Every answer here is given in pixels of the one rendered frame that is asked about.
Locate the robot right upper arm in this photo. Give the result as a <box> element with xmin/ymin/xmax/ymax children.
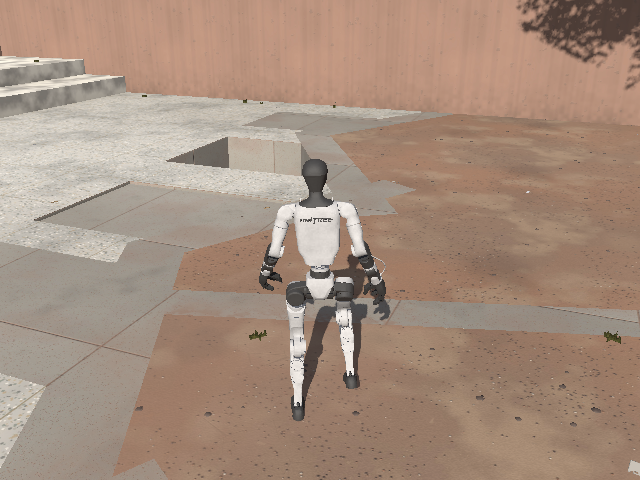
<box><xmin>337</xmin><ymin>201</ymin><xmax>367</xmax><ymax>257</ymax></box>

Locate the robot left upper arm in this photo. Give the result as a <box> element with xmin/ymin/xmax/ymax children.
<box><xmin>268</xmin><ymin>203</ymin><xmax>296</xmax><ymax>258</ymax></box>

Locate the robot left forearm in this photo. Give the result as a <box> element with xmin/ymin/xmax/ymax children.
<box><xmin>261</xmin><ymin>243</ymin><xmax>279</xmax><ymax>276</ymax></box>

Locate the robot right hand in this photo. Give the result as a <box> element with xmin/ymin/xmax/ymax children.
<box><xmin>363</xmin><ymin>279</ymin><xmax>386</xmax><ymax>305</ymax></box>

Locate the humanoid robot head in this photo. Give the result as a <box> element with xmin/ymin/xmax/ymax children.
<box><xmin>299</xmin><ymin>159</ymin><xmax>334</xmax><ymax>208</ymax></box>

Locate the robot left shin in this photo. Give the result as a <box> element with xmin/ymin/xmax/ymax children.
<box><xmin>290</xmin><ymin>339</ymin><xmax>304</xmax><ymax>407</ymax></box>

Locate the robot left hand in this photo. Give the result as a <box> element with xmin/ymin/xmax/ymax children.
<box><xmin>259</xmin><ymin>272</ymin><xmax>282</xmax><ymax>291</ymax></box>

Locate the robot right forearm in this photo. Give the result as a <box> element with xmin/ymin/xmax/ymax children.
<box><xmin>358</xmin><ymin>241</ymin><xmax>382</xmax><ymax>285</ymax></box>

